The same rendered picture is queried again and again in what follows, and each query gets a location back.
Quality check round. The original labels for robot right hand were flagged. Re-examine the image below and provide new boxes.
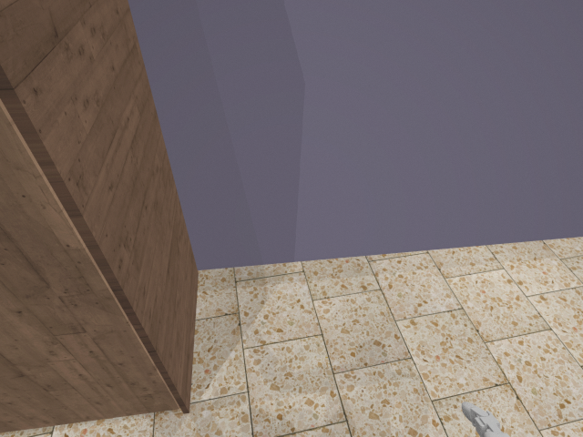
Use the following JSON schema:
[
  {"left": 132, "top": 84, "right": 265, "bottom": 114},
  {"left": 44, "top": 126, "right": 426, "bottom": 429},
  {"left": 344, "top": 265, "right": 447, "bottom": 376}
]
[{"left": 462, "top": 401, "right": 510, "bottom": 437}]

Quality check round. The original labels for wardrobe door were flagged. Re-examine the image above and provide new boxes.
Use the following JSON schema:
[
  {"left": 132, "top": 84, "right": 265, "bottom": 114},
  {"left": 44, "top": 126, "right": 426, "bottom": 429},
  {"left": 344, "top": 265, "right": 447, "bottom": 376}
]
[{"left": 0, "top": 99, "right": 179, "bottom": 433}]

